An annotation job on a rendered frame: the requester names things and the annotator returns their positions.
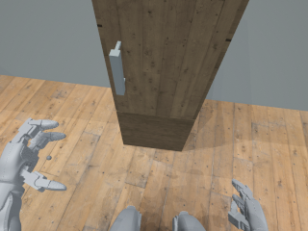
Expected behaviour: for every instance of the robot left thigh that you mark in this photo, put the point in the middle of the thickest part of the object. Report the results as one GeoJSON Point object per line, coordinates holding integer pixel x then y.
{"type": "Point", "coordinates": [128, 220]}

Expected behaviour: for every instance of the robot right thigh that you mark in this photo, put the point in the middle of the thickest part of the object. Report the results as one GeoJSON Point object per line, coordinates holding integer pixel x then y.
{"type": "Point", "coordinates": [185, 222]}

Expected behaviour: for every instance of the robot left forearm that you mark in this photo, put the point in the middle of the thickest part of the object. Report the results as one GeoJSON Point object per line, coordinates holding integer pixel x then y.
{"type": "Point", "coordinates": [10, 205]}

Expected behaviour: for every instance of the handle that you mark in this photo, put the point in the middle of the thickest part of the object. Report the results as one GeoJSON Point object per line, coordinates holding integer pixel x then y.
{"type": "Point", "coordinates": [117, 69]}

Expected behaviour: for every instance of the cupboard door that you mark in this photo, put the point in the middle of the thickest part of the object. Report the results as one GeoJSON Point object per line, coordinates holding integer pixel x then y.
{"type": "Point", "coordinates": [169, 49]}

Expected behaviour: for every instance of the robot thigh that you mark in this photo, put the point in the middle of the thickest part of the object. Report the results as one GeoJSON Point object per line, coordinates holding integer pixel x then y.
{"type": "Point", "coordinates": [128, 220]}
{"type": "Point", "coordinates": [185, 222]}

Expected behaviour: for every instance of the right robot hand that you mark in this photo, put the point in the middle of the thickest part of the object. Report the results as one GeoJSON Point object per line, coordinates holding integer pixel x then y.
{"type": "Point", "coordinates": [251, 216]}

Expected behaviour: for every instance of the left robot hand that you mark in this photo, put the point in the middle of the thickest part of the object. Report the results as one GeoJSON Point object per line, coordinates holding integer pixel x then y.
{"type": "Point", "coordinates": [16, 155]}

